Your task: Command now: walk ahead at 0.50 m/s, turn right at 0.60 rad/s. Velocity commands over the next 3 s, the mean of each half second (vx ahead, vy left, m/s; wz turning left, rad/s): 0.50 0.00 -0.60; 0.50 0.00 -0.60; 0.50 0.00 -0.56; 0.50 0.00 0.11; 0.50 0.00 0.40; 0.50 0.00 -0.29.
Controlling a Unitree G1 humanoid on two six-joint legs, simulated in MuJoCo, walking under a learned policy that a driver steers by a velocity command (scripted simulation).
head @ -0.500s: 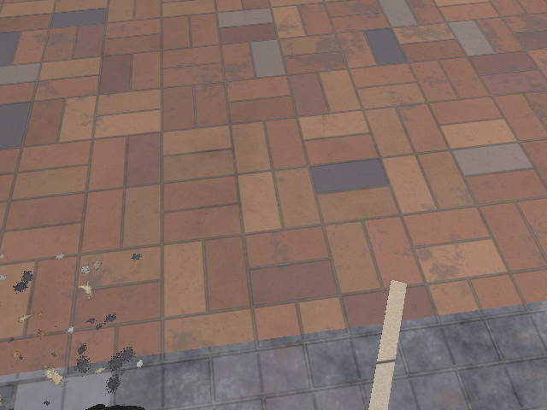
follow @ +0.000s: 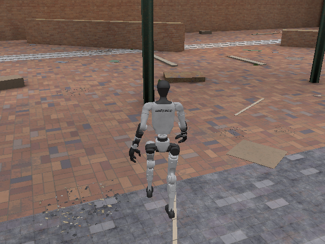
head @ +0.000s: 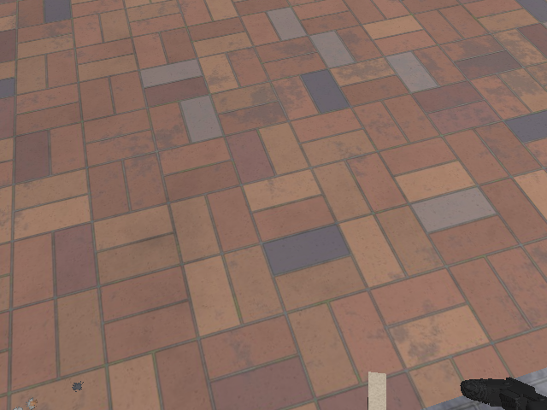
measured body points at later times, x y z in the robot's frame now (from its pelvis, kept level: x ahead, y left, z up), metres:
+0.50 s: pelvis +0.26 +0.00 +0.00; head +0.30 -0.02 +0.45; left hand +0.53 +0.15 -0.09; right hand +0.17 -0.26 -0.13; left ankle +0.18 +0.12 -0.73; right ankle +0.37 -0.15 -0.70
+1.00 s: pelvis +0.51 -0.14 +0.01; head +0.53 -0.17 +0.45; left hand +0.66 +0.11 -0.11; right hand +0.54 -0.45 -0.09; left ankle +0.73 -0.10 -0.69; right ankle +0.39 -0.14 -0.73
